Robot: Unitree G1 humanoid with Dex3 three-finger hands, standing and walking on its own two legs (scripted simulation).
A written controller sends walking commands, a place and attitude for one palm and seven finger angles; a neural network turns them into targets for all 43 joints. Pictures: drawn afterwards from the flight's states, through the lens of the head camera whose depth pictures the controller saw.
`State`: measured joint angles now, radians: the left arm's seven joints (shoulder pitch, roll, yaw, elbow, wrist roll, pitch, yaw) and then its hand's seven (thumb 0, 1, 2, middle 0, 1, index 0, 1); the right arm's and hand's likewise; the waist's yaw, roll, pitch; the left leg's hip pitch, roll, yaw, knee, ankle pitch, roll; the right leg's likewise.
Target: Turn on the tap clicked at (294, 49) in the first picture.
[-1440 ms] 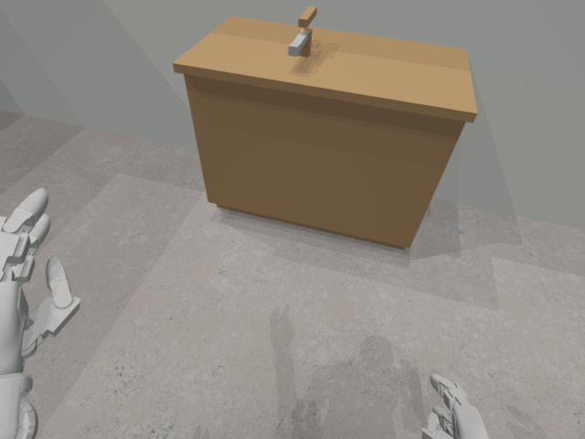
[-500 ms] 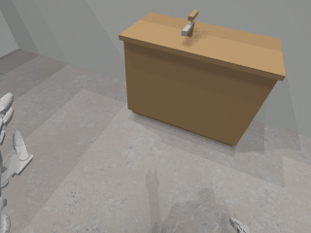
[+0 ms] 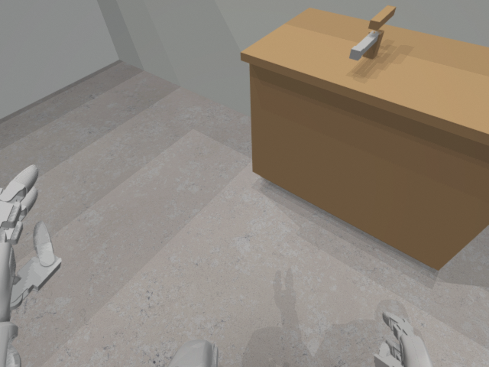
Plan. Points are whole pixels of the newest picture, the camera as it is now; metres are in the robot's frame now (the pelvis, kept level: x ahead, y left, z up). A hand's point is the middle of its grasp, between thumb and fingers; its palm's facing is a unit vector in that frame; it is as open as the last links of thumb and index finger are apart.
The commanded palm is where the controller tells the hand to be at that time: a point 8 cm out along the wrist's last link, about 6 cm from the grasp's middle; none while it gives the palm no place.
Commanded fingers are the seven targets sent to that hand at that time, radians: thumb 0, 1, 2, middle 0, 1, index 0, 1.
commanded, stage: walk to a spot facing it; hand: left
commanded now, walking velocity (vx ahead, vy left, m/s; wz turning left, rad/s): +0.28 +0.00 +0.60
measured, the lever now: (356, 53) +0.93 -0.30 +0.05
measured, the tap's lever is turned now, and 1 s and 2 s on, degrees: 0 0 0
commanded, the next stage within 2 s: none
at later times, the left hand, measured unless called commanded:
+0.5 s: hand (37, 180) +0.31 +0.28 +0.19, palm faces +0.54 -0.73 -0.43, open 7.4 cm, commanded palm +0.22 +0.32 +0.18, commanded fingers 0.00 0.90 0.90 -0.20 -0.30 -0.20 -0.30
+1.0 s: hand (69, 210) +0.27 +0.23 +0.18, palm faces +0.72 -0.51 -0.48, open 7.4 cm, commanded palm +0.19 +0.25 +0.18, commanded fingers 0.00 0.90 0.90 -0.20 -0.30 -0.20 -0.30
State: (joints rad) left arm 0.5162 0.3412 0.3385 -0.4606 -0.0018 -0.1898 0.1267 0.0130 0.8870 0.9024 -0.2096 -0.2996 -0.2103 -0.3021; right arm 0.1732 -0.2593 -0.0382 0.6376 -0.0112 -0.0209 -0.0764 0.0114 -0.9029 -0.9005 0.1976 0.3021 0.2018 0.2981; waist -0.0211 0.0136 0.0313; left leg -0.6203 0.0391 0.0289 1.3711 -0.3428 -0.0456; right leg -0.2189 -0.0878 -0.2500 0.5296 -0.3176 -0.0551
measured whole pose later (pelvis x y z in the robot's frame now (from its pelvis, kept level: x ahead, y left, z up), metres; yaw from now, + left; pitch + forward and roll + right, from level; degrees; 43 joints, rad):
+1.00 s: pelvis +0.20 -0.08 +0.00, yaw +33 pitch +0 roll +2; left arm 0.50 0.38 0.34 -0.55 -0.04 -0.16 0.14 0.02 0.88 0.90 -0.21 -0.30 -0.21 -0.30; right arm 0.16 -0.24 -0.03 0.58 0.01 -0.04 -0.10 0.01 -0.90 -0.90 0.20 0.30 0.20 0.30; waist -0.04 0.02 0.04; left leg -0.48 0.04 0.06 1.07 -0.40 -0.08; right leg -0.25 -0.12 -0.24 0.52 -0.27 -0.03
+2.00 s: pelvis +0.18 -0.05 +0.00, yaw +68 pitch +1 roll +3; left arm 0.49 0.38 0.37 -0.47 -0.03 -0.18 0.15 0.01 0.89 0.90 -0.21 -0.30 -0.21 -0.30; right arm 0.26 -0.27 -0.05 0.62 0.00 -0.04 -0.08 0.01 -0.90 -0.90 0.19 0.30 0.20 0.30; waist 0.00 0.01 0.02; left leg -0.57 0.09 0.15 0.89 -0.31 -0.04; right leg -0.05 -0.15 -0.30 0.42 -0.38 0.01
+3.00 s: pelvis +0.25 +0.13 -0.01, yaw +61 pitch +2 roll +1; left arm 0.48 0.41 0.41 -0.51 -0.03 -0.22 0.15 0.01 0.89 0.90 -0.21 -0.30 -0.21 -0.30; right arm 0.19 -0.22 -0.02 0.54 0.01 -0.01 -0.05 0.01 -0.91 -0.90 0.19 0.30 0.20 0.30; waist 0.01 -0.05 0.02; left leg -0.28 0.05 0.19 0.55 -0.30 0.01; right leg -0.39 0.03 0.01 0.79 -0.45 0.00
